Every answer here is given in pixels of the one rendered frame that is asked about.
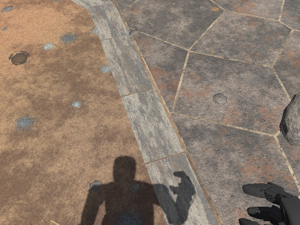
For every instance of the robot right hand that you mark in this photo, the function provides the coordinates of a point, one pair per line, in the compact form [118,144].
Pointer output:
[287,214]

